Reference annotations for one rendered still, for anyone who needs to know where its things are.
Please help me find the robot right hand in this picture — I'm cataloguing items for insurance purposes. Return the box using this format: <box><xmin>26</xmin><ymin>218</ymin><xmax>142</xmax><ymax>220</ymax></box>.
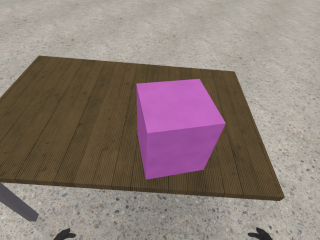
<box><xmin>248</xmin><ymin>227</ymin><xmax>273</xmax><ymax>240</ymax></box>

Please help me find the robot left hand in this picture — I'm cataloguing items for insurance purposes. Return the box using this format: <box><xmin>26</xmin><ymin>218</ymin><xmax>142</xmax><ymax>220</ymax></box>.
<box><xmin>54</xmin><ymin>228</ymin><xmax>76</xmax><ymax>240</ymax></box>

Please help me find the carton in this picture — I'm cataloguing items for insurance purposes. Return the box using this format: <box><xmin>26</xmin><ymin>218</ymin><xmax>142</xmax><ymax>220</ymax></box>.
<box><xmin>136</xmin><ymin>79</ymin><xmax>226</xmax><ymax>180</ymax></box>

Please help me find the table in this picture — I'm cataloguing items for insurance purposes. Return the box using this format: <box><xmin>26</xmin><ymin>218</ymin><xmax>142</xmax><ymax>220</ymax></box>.
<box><xmin>0</xmin><ymin>55</ymin><xmax>285</xmax><ymax>222</ymax></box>

